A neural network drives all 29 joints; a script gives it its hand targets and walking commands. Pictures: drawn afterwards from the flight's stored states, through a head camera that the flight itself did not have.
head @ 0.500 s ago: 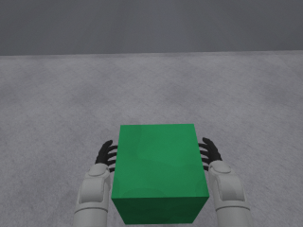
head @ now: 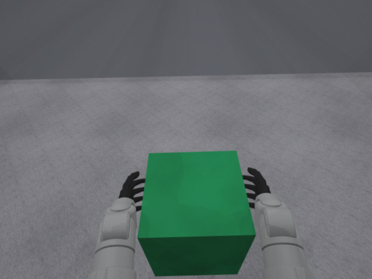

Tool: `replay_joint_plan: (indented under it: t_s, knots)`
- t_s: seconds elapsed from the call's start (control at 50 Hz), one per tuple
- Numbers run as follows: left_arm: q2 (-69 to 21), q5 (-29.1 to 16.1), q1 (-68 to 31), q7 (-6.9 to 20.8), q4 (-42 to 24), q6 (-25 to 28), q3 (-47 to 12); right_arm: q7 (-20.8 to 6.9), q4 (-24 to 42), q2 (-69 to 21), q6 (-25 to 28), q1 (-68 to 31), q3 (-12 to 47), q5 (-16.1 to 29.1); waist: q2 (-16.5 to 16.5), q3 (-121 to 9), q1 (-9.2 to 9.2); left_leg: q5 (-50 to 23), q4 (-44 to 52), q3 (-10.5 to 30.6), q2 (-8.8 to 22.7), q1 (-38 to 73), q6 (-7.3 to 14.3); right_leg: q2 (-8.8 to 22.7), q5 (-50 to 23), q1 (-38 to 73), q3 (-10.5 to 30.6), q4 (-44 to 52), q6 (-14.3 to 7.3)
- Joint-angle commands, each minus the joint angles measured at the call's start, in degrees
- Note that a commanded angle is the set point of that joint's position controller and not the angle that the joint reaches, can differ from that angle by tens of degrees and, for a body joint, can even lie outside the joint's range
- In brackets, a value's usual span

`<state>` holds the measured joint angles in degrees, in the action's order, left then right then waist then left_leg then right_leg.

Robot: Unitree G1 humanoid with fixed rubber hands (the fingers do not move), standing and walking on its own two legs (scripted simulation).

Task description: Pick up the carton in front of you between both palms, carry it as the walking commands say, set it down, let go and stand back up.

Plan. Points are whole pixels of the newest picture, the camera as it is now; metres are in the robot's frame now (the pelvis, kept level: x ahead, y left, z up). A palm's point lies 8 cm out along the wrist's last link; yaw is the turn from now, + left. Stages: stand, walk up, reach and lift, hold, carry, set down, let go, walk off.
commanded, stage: set down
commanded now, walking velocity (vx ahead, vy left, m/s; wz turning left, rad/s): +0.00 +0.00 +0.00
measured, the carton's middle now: (194, 215) +0.30 +0.00 -0.03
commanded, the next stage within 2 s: none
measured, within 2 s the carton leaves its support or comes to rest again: neither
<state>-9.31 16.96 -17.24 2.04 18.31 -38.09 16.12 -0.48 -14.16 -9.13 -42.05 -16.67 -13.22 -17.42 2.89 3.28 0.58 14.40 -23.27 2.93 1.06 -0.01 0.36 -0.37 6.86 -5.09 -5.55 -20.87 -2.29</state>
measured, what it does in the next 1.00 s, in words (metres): lowers itself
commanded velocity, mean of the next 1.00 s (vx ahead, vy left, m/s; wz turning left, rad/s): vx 0.00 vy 0.00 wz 0.00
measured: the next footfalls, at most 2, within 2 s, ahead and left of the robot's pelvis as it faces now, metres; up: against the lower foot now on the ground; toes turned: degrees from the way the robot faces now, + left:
none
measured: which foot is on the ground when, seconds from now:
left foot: down 0.00-1.00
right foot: down 0.00-1.00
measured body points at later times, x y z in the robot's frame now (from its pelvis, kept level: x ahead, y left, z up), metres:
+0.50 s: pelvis -0.01 +0.03 -0.03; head +0.11 +0.00 +0.40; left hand +0.36 +0.14 -0.07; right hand +0.34 -0.17 -0.08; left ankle +0.00 +0.14 -0.74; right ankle +0.07 -0.09 -0.74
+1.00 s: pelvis -0.04 +0.03 -0.16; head +0.18 -0.01 +0.23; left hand +0.41 +0.12 -0.23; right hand +0.38 -0.18 -0.24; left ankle +0.00 +0.14 -0.74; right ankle +0.07 -0.10 -0.74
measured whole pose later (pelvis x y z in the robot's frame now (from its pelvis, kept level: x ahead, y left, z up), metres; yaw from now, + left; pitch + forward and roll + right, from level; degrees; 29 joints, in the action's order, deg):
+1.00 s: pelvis -0.04 +0.03 -0.16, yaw +1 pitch +39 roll +2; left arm -7.8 13.4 -45.0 -3.4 34.8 -13.1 26.0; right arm -3.2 -30.0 -4.6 -15.9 -43.3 -29.1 -17.0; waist 4.5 -9.6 3.9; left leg 28.6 -76.6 0.5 -3.4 -86.7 0.0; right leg 2.2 18.9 -92.4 1.2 -72.6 0.6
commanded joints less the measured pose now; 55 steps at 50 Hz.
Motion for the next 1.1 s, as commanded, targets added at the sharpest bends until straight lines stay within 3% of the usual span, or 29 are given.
replay_joint_plan:
  t_s: [0.0,0.12,0.24,0.32,0.36,0.44,0.6,0.66,0.74,0.82,0.92,1.08]
  knots:
    - [-51.0,-12.0,-25.4,12.9,-1.0,1.1,-26.4,-13.3,0.5,-51.6,1.8,-24.8,28.3,13.7,-3.9,-10.9,-0.60,1.0,6.8,3.0,-4.7,-17.2,3.5,-0.7,3.8,18.7,11.8,3.2,2.6]
    - [-50.4,-9.9,-28.8,12.8,2.2,2.3,-23.4,-13.3,-3.2,-50.0,3.3,-27.8,23.7,11.5,-3.0,-9.4,0.00,2.3,6.3,2.9,-4.9,-18.5,3.1,-1.1,2.9,17.7,11.1,1.7,2.2]
    - [-46.9,-3.0,-35.4,11.0,11.2,7.7,-13.0,-12.7,-12.0,-42.6,9.0,-34.6,10.6,3.6,-2.2,-6.1,1.74,4.9,2.5,2.5,-5.3,-24.6,2.4,-2.3,4.7,11.8,9.9,-2.9,1.2]
    - [-40.0,1.9,-33.7,8.2,14.7,13.2,-6.3,-11.4,-15.3,-34.3,14.8,-33.4,3.4,-1.7,-2.4,-7.7,2.55,2.3,-2.2,2.0,-6.4,-30.1,1.8,-3.2,-1.1,4.9,8.9,-8.1,1.0]
    - [-37.2,2.8,-32.2,7.2,15.9,17.0,-5.0,-11.2,-16.3,-31.5,18.6,-31.9,2.5,-2.7,-2.4,-10.2,2.50,-0.2,-5.2,1.8,-7.1,-33.0,1.4,-3.6,-5.5,0.2,8.6,-11.6,0.9]
    - [-38.2,0.0,-32.6,6.0,16.1,24.8,-9.4,-11.7,-17.2,-32.6,26.5,-32.5,6.9,0.1,-1.6,-19.3,1.70,-5.5,-11.0,1.3,-8.2,-38.6,0.4,-4.4,-13.3,-6.2,8.7,-18.8,0.9]
    - [-44.5,-8.2,-39.6,2.8,12.4,35.2,-26.1,-12.3,-14.4,-36.5,36.7,-40.0,19.6,6.9,-2.7,-52.0,3.71,-18.5,-26.7,1.1,-9.4,-48.6,-2.0,-5.6,-26.0,-16.9,8.1,-35.3,1.5]
    - [-45.5,-9.0,-40.9,1.3,11.2,34.7,-28.4,-12.6,-12.4,-36.1,36.3,-42.1,21.9,8.6,-3.2,-58.6,4.20,-19.3,-30.6,1.2,-9.7,-48.4,-2.4,-6.5,-21.5,-26.8,6.3,-38.5,2.5]
    - [-47.7,-9.6,-45.9,2.5,12.3,31.2,-28.7,-13.4,-15.4,-38.3,33.1,-43.7,19.9,7.9,-1.5,-56.6,5.91,-6.1,-33.5,0.1,-10.6,-57.8,-2.5,-6.7,-9.9,-36.0,5.0,-41.5,2.3]
    - [-48.8,-8.7,-50.8,5.4,16.0,27.4,-25.0,-14.6,-18.3,-41.5,29.2,-48.1,17.0,6.5,0.0,-53.1,5.66,3.6,-36.7,-1.0,-11.1,-68.0,-1.9,-6.7,-1.5,-43.1,4.5,-44.3,2.2]
    - [-48.0,-7.8,-55.6,7.7,20.0,25.1,-20.5,-14.8,-20.6,-43.5,26.3,-52.5,14.6,5.4,-0.5,-54.6,5.48,6.7,-41.9,-2.2,-11.8,-77.8,-1.4,-6.4,0.5,-47.8,4.7,-48.2,2.5]
    - [-45.2,-8.7,-62.7,8.5,23.5,25.0,-18.3,-12.4,-20.6,-44.4,25.7,-59.2,15.1,6.7,-2.5,-61.6,5.77,8.7,-51.4,-4.1,-12.9,-90.9,-1.2,-6.3,-0.4,-51.3,5.0,-55.8,3.9]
